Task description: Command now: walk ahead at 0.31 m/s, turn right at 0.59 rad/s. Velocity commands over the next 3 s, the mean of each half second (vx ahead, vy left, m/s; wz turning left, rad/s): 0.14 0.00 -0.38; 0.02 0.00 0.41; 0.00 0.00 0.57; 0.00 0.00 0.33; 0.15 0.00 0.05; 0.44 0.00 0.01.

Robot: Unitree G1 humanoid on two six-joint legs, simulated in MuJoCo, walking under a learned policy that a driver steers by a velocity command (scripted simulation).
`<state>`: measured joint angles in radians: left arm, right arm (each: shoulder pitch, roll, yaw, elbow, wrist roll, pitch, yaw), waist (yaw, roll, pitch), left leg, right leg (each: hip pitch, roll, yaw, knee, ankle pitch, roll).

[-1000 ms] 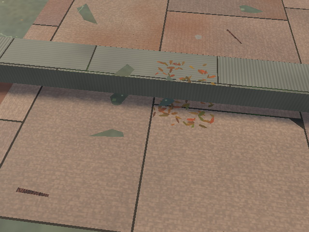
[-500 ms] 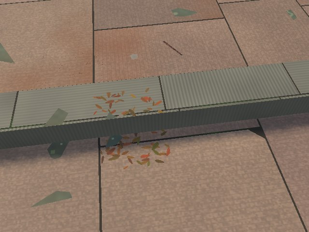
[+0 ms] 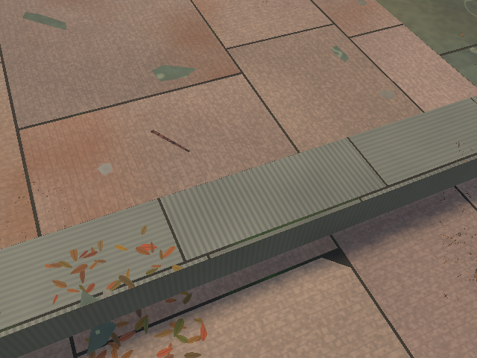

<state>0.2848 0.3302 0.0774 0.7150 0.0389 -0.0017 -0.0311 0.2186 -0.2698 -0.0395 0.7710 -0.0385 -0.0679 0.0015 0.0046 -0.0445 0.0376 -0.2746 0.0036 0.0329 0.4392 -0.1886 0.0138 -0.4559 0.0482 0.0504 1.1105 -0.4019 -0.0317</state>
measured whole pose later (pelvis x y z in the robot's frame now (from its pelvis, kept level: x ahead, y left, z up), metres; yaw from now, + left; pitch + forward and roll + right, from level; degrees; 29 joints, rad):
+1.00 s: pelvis +0.14 +0.02 +0.01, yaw +6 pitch +2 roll -3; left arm 0.06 0.32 0.10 0.78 0.00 0.02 0.05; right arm 0.21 -0.30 -0.06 0.76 0.01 0.01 -0.03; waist -0.01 -0.02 0.05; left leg -0.23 -0.03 -0.08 0.43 -0.23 0.06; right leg -0.52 0.02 0.05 1.00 -0.37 0.08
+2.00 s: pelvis +0.14 +0.05 +0.00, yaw +33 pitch +0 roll +0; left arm 0.15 0.31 0.06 0.85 0.00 0.02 0.03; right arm 0.12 -0.25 -0.03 0.71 -0.01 0.00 -0.01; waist 0.01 -0.03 0.04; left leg -0.23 -0.06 0.00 0.45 -0.22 0.06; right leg -0.32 -0.06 0.02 0.70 -0.37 0.08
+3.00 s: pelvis +0.39 +0.15 -0.01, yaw +33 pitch +0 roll +0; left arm 0.17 0.26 0.04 0.88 0.01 -0.06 -0.02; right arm 0.31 -0.26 -0.03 0.91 0.03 -0.08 0.00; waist 0.00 0.02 0.03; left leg -0.39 -0.02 -0.06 1.39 -0.44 0.04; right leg -0.35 0.06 -0.06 0.52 -0.17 -0.10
